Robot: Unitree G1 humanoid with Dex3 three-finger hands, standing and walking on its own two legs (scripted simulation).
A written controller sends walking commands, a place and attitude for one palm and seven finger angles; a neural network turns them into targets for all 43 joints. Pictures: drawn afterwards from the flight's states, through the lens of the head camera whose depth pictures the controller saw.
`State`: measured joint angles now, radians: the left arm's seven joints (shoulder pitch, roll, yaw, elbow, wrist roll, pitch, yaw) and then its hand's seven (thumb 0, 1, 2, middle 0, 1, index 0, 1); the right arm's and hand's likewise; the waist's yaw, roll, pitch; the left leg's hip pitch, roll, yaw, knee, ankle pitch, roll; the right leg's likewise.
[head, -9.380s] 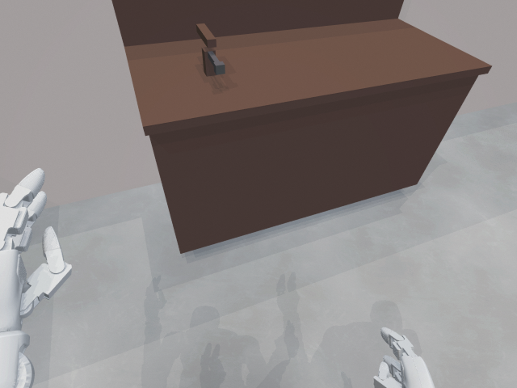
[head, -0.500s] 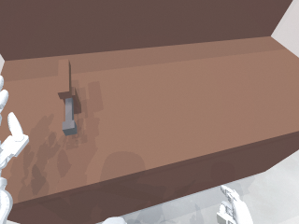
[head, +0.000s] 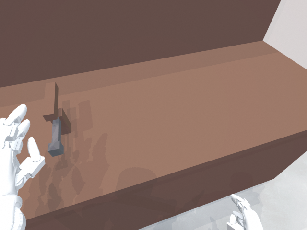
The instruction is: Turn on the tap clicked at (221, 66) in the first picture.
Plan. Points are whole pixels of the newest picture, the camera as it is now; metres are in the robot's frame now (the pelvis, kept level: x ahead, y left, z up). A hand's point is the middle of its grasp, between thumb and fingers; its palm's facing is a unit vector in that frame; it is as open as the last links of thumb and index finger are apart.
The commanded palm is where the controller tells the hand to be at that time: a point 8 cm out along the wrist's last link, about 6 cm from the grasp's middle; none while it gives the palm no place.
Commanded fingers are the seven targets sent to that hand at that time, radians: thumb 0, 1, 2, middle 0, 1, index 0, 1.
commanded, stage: come to a stop and stand still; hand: left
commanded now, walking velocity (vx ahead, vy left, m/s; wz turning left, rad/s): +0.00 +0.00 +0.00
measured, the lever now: (56, 148) +0.29 +0.29 +0.06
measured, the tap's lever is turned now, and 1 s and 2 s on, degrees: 0 0 0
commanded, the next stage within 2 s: look again from close up in 0.90 s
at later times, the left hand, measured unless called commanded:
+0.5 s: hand (35, 154) +0.23 +0.28 +0.13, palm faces +0.30 -0.89 -0.35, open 7.4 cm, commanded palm +0.18 +0.32 +0.18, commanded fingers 0.00 0.90 0.90 -0.20 -0.30 -0.20 -0.30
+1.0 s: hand (18, 143) +0.24 +0.31 +0.15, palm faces +0.36 -0.85 -0.39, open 7.4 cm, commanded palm +0.18 +0.34 +0.18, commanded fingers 0.00 0.90 0.90 -0.20 -0.30 -0.20 -0.30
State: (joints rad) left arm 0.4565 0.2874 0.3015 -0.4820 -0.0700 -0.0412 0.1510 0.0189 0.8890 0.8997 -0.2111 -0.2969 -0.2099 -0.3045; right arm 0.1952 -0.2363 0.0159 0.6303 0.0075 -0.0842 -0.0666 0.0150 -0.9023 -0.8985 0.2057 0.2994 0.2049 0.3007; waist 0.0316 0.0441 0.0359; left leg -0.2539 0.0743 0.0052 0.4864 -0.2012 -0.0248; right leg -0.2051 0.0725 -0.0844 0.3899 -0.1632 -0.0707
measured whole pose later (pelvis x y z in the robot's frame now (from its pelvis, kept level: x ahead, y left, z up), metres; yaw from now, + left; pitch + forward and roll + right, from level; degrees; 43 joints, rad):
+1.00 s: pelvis +0.03 +0.06 +0.00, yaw +1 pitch -1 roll -2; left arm 0.46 0.38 0.36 -0.52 -0.04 -0.19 0.10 0.02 0.89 0.90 -0.21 -0.30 -0.21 -0.30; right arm 0.22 -0.19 0.03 0.57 0.00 -0.11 -0.02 0.01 -0.90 -0.90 0.21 0.30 0.21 0.31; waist 0.02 -0.05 0.09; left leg -0.23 -0.03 0.00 0.47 -0.24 0.05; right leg -0.18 -0.02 -0.07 0.39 -0.20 0.01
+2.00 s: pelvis -0.03 +0.00 -0.01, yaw +2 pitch +2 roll -1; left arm 0.47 0.41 0.41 -0.63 -0.06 -0.28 0.08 0.02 0.88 0.90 -0.22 -0.30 -0.21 -0.31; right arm 0.16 -0.18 -0.01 0.59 -0.01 -0.16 -0.04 0.01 -0.90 -0.90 0.21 0.30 0.21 0.30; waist 0.02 -0.03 0.10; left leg -0.43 0.01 -0.04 0.77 -0.36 -0.01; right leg -0.37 0.05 -0.11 0.49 -0.16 -0.08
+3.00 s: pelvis -0.20 -0.09 -0.04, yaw +3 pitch +0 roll -1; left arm 0.45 0.42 0.45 -0.49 -0.04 -0.21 0.07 0.01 0.89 0.90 -0.21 -0.30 -0.21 -0.31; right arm 0.23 -0.19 -0.03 0.59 0.03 -0.06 0.03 0.02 -0.90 -0.90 0.20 0.30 0.20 0.30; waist -0.02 -0.03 0.02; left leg -0.42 -0.01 -0.06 1.10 -0.32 0.03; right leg -0.49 0.01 -0.05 0.77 -0.29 -0.04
